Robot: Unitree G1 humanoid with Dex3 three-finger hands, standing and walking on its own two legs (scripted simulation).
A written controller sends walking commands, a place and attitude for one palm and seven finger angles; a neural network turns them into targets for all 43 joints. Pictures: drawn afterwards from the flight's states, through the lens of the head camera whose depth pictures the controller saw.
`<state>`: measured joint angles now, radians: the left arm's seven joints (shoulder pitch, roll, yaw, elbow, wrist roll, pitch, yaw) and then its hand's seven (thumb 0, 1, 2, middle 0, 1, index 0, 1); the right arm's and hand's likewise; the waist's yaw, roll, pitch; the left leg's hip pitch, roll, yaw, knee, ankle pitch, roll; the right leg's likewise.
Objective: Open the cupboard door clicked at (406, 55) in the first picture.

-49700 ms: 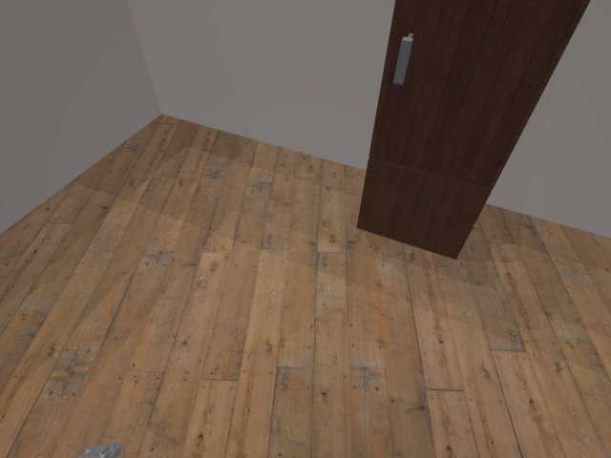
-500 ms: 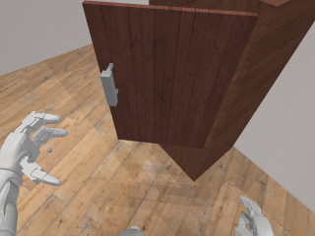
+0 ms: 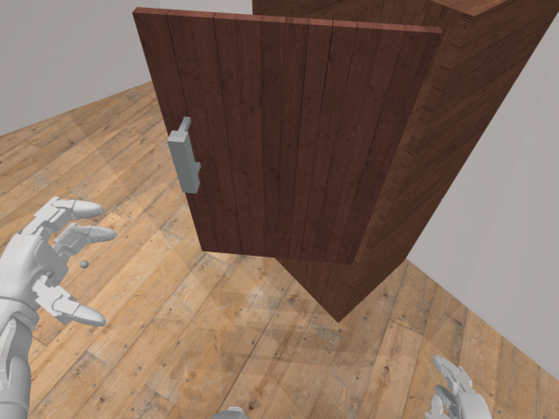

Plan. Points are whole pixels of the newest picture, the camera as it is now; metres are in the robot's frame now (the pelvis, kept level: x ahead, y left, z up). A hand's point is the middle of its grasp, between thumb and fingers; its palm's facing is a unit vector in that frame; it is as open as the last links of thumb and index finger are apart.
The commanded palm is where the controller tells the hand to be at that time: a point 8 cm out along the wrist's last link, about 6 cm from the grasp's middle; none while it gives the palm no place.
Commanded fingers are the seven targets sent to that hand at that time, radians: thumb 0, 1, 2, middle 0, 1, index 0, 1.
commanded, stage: raise the hand with hooked fingers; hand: left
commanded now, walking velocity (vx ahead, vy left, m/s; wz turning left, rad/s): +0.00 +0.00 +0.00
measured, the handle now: (188, 155) +0.52 +0.19 +0.07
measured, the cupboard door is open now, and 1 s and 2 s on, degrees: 44 44 44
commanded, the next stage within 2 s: move the hooked fingers beside the handle in 0.04 s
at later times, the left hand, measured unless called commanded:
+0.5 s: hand (98, 239) +0.32 +0.27 +0.09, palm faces -0.03 -1.00 -0.03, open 14.0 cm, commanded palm +0.30 +0.32 +0.08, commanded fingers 0.00 -0.50 0.30 -0.30 -1.20 -0.30 -1.20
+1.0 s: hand (112, 206) +0.39 +0.27 +0.08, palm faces -0.03 -1.00 -0.01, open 14.0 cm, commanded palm +0.37 +0.32 +0.08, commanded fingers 0.00 -0.50 0.30 -0.30 -1.20 -0.30 -1.20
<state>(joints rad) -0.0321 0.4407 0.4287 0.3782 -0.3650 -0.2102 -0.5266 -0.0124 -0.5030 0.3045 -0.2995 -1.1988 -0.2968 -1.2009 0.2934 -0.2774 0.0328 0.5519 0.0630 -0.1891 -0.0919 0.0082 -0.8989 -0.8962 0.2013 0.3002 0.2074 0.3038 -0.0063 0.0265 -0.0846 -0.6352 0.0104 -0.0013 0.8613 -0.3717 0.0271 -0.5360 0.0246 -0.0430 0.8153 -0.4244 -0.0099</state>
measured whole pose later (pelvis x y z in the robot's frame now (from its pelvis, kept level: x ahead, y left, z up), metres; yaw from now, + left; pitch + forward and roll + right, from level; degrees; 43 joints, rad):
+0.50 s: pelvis +0.00 +0.00 +0.00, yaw +0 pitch +9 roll -2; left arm -0.22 0.47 0.42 0.56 -0.33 -0.22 -0.53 -0.01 -0.50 0.30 -0.30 -1.20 -0.30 -1.20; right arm 0.29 -0.28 0.04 0.57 0.06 -0.16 -0.10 0.01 -0.90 -0.90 0.20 0.30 0.21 0.30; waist -0.02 0.02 -0.08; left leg -0.67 0.01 -0.01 0.88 -0.37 0.03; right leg -0.57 0.02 -0.05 0.83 -0.43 -0.01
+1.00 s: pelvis +0.00 +0.00 -0.01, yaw -1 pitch +13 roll -2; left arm -0.46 0.54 0.45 0.82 -0.27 -0.28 -0.54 -0.01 -0.50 0.30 -0.30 -1.20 -0.30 -1.20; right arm 0.34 -0.29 0.03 0.59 0.06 -0.07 -0.08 0.01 -0.90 -0.90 0.20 0.30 0.21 0.30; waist -0.06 0.01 -0.09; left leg -0.74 0.02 0.01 0.90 -0.38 0.03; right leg -0.64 0.03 -0.03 0.85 -0.43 -0.01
